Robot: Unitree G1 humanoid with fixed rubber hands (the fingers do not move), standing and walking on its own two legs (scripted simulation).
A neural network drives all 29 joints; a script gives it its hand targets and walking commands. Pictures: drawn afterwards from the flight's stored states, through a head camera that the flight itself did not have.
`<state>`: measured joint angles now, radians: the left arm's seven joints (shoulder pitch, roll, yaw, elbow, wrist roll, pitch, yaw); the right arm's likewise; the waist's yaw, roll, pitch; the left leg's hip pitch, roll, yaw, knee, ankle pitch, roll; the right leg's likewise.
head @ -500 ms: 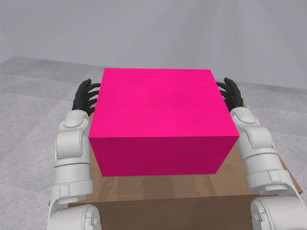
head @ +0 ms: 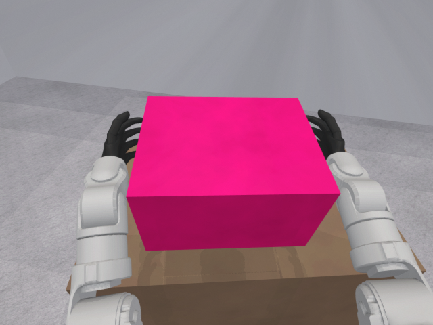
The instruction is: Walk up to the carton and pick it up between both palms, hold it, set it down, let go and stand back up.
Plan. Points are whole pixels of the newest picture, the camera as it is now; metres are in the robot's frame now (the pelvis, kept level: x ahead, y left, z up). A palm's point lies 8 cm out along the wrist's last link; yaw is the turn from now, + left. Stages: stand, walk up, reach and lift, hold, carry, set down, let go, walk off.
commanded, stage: hold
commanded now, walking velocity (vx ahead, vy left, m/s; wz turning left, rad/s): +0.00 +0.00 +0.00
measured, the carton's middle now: (225, 170) +0.35 +0.00 +0.14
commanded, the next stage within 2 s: none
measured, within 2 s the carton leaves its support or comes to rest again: neither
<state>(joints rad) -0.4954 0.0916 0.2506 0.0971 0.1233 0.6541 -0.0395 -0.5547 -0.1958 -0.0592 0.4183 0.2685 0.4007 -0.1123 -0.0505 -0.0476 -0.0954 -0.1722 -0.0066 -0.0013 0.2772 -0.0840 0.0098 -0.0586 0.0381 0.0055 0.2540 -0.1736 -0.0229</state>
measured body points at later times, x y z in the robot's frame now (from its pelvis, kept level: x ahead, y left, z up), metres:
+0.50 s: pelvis +0.00 +0.00 +0.00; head -0.04 +0.01 +0.45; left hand +0.36 +0.19 +0.18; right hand +0.37 -0.19 +0.18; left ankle +0.04 +0.11 -0.75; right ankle -0.02 -0.10 -0.75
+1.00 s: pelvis +0.00 +0.00 +0.00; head -0.04 +0.02 +0.45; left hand +0.37 +0.19 +0.18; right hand +0.37 -0.19 +0.17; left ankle +0.04 +0.11 -0.75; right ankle -0.02 -0.10 -0.75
